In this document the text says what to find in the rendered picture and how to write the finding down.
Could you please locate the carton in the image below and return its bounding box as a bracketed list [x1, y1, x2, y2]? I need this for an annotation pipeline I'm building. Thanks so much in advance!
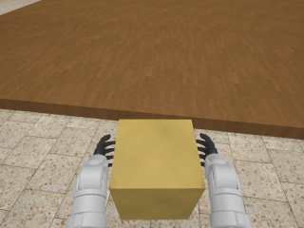
[108, 119, 206, 220]

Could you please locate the robot right hand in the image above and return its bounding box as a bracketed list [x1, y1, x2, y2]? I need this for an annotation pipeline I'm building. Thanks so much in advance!
[196, 133, 218, 167]

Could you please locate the robot left hand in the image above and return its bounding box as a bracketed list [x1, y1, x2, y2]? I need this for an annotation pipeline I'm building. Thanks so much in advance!
[93, 134, 116, 167]

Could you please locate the robot right forearm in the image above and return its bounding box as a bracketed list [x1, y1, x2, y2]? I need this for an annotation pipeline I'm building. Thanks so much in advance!
[204, 153, 253, 228]

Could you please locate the robot left forearm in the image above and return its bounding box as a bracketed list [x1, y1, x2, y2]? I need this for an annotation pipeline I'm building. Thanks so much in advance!
[66, 154, 108, 228]

